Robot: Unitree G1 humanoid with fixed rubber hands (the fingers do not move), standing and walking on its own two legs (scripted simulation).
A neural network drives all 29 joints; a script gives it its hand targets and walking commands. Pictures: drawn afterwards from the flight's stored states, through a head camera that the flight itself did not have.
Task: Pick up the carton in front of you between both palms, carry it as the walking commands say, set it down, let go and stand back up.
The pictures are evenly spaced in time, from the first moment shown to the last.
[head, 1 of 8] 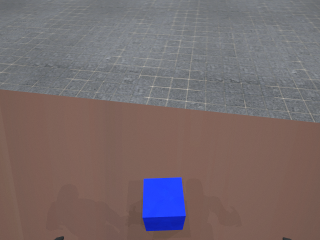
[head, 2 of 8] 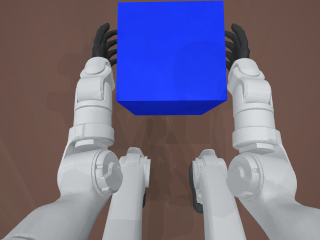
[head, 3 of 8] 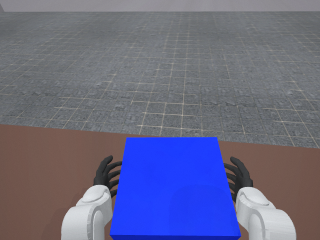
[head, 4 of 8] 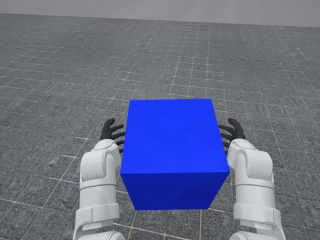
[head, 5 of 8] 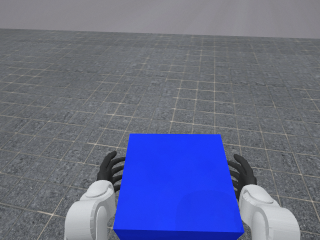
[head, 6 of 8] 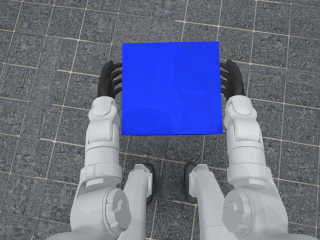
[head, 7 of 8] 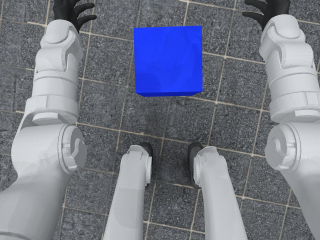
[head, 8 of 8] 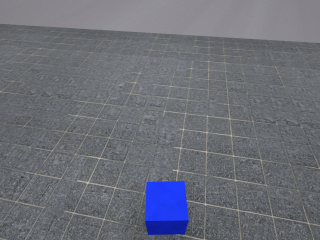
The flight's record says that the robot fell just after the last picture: no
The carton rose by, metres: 0.71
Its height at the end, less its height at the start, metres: -0.10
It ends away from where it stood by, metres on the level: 3.06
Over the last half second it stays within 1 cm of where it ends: yes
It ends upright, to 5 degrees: yes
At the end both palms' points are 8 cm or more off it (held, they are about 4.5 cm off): yes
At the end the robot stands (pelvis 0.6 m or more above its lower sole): yes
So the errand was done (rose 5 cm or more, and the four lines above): yes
